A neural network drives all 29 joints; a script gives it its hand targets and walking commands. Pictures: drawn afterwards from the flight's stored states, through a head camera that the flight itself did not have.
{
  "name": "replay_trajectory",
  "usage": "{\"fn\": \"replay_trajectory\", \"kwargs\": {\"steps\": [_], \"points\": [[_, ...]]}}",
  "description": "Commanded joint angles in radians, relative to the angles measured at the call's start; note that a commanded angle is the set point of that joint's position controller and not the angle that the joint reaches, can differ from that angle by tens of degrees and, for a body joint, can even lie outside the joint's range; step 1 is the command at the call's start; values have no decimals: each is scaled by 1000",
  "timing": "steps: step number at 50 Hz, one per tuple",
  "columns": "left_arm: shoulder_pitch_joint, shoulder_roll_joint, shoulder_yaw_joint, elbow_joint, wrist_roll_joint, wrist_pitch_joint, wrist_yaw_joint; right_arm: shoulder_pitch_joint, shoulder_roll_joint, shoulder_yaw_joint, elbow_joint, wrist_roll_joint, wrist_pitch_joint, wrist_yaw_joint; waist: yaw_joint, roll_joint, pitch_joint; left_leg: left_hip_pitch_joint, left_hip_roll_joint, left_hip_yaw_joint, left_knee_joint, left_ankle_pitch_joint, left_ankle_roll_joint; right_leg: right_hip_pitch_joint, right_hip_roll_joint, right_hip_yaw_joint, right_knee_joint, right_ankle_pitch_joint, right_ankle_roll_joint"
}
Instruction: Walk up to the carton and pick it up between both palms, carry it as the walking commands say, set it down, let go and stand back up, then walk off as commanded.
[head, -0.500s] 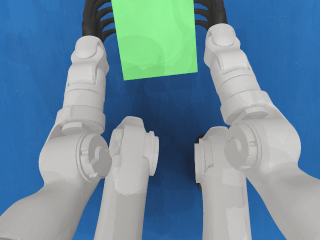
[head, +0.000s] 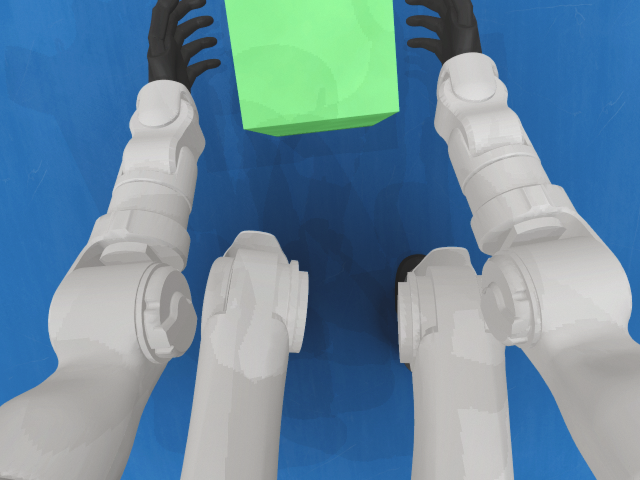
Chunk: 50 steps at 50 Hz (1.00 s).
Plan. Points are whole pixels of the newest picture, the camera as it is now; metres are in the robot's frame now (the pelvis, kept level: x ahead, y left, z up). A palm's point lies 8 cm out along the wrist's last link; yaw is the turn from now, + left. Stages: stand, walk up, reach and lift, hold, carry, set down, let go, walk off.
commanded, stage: set down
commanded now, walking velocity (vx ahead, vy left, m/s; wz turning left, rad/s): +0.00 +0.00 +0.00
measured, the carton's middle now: (316, 61) +0.51 +0.06 -0.27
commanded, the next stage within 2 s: let go in 1.46 s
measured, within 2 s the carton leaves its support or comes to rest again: neither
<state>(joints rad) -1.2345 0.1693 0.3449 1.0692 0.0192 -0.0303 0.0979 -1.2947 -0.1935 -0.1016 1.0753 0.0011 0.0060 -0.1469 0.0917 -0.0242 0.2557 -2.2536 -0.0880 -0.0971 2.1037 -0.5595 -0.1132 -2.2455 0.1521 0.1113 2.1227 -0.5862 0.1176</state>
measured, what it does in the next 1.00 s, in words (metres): rises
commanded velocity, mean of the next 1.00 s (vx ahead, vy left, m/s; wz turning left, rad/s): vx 0.00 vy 0.00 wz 0.00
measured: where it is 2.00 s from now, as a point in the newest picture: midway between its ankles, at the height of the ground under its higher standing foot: (337, 326)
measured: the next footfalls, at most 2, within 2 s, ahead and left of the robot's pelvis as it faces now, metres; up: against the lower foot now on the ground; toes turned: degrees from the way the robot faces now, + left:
none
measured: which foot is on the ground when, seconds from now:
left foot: down 0.00-1.00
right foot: down 0.00-1.00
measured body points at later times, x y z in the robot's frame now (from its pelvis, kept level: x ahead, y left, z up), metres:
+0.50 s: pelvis +0.00 +0.00 +0.04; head +0.33 +0.03 +0.34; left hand +0.49 +0.23 -0.10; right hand +0.54 -0.08 -0.10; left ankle +0.11 +0.14 -0.36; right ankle +0.11 -0.14 -0.36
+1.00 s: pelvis +0.02 +0.00 +0.16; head +0.33 +0.02 +0.50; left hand +0.49 +0.23 +0.04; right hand +0.54 -0.09 +0.04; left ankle +0.11 +0.14 -0.36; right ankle +0.10 -0.14 -0.36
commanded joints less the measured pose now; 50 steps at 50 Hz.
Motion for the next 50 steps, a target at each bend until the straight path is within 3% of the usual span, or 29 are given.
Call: {"fn": "replay_trajectory", "kwargs": {"steps": [1, 5, 14, 24, 50], "points": [[-216, 123, -84, -90, -105, -40, 9, -265, -35, 84, -123, 87, -24, -6, 65, -85, -1080, 527, 22, 187, -150, 401, 46, 502, -42, -158, -167, 291, -44], [-226, 131, -138, -94, -156, -42, 7, -265, -53, 103, -138, 122, -22, -8, 50, -75, -1132, 538, 33, 181, -161, 388, 48, 537, -46, -165, -166, 268, -50], [-156, 158, -114, -204, -134, 0, 35, -195, -71, 52, -242, 107, 14, -28, 51, -49, -1346, 712, 14, 187, -223, 371, 43, 609, -32, -201, -215, 231, -46], [-77, 84, -98, -280, -92, 47, 33, -97, -42, -33, -265, 29, 50, -24, 14, 5, -1256, 749, -4, 189, -357, 311, 38, 557, -21, -214, -347, 160, -64], [144, 27, -29, -437, -19, 91, -23, 96, 42, -94, -425, -56, 93, -4, 26, -43, -1320, 1012, -25, 196, -744, 466, 40, 961, -13, -187, -768, 331, -57]]}}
